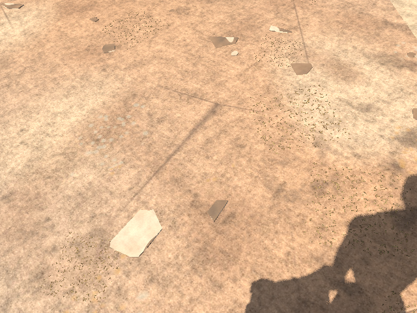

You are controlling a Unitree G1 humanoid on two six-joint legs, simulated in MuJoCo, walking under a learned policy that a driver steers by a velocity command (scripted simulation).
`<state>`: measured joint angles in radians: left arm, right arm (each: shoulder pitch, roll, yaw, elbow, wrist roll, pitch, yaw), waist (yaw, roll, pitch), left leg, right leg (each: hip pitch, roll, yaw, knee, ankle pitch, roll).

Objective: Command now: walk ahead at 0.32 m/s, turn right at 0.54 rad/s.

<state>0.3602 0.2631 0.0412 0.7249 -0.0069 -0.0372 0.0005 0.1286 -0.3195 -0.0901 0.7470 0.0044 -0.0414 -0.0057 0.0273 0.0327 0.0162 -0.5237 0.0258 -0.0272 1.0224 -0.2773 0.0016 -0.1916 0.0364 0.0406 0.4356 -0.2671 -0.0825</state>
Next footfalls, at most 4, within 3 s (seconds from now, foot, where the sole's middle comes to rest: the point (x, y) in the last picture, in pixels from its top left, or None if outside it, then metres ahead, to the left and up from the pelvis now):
0.38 left None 0.36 0.11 -0.78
0.84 right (293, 274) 0.62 -0.16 -0.78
1.34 left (203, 214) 0.85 0.14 -0.78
1.88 right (228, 140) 1.22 0.04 -0.78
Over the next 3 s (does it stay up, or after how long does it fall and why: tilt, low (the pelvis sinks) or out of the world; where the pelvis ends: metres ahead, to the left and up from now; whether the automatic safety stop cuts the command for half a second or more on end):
stays up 1.44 0.14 -0.02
